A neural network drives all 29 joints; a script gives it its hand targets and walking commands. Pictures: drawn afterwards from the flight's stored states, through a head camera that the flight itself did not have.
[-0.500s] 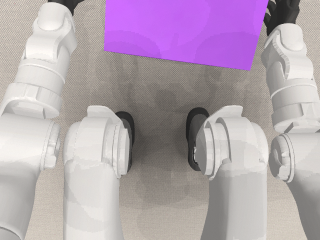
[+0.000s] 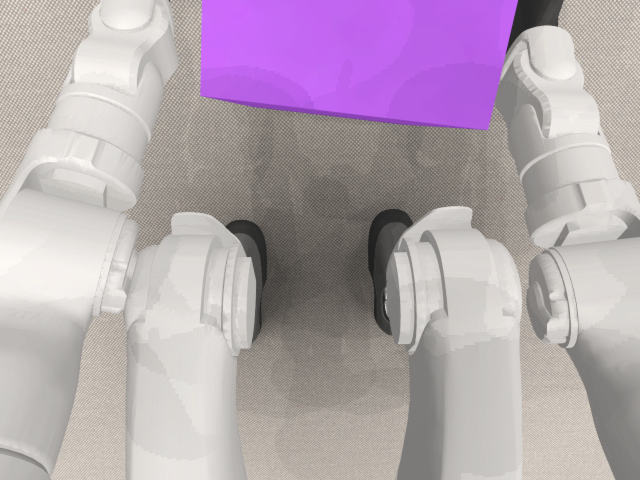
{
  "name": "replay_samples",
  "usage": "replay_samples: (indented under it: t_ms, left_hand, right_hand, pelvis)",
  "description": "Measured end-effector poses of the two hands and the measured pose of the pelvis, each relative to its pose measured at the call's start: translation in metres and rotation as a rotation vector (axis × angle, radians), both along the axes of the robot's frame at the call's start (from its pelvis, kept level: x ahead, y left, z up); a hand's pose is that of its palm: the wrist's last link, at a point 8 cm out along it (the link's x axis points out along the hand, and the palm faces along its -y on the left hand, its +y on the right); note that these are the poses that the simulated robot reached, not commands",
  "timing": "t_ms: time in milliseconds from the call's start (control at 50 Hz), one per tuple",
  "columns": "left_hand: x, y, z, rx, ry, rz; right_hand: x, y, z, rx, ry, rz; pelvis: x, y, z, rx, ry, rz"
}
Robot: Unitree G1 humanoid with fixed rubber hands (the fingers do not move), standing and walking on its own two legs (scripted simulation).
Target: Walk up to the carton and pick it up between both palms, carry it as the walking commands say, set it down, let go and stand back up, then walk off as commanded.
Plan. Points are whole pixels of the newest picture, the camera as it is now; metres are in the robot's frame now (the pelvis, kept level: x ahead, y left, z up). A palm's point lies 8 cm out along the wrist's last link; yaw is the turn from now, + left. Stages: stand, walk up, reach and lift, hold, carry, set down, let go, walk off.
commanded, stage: reach and lift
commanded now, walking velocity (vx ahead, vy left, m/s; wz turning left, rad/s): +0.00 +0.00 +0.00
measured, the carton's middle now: (344, 36) +0.49 -0.03 -0.23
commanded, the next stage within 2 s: none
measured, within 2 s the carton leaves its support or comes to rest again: leaves its support in 0.68 s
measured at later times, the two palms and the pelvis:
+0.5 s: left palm out of the picture +0.54 +0.11 -0.18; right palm (514, 19) +0.50 -0.19 -0.19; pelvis +0.00 +0.00 -0.01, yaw -1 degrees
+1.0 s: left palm out of the picture +0.53 +0.12 -0.14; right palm (519, 21) +0.49 -0.18 -0.16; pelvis -0.01 +0.00 +0.01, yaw +0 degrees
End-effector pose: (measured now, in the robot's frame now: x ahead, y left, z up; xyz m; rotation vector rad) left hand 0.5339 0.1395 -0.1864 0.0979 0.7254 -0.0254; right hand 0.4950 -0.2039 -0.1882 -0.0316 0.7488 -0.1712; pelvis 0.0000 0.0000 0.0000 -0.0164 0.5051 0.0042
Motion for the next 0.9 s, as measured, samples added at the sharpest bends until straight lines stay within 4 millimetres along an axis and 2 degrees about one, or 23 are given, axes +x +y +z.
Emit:
replay_samples:
  t_ms: [200, 400, 640, 820, 900]
  left_hand:
    - [0.011, -0.024, 0.003, -0.012, -0.025, -0.025]
    - [0.009, -0.027, 0.004, -0.013, -0.011, 0.037]
    - [0.005, -0.021, 0.008, 0.009, 0.029, 0.049]
    - [0.001, -0.011, 0.022, 0.01, 0.013, 0.076]
    - [-0.002, -0.01, 0.033, 0.002, -0.008, 0.081]
  right_hand:
    - [0.004, 0.01, 0.001, 0.008, 0.009, 0.001]
    - [0.004, 0.013, 0.002, 0.0, 0.02, -0.052]
    - [0.005, 0.019, 0.003, 0.02, 0.047, -0.041]
    - [0.003, 0.029, 0.01, 0.042, 0.029, -0.033]
    - [0.0, 0.029, 0.02, 0.046, 0.007, -0.039]
  pelvis:
    - [0.002, -0.001, 0.004, -0.008, 0.01, -0.007]
    - [0.0, 0.001, 0.002, -0.008, -0.005, -0.009]
    - [-0.002, 0.006, -0.012, -0.017, -0.051, 0.003]
    - [-0.003, 0.004, -0.004, -0.01, -0.053, 0.008]
    - [-0.005, 0.004, 0.001, -0.006, -0.057, 0.011]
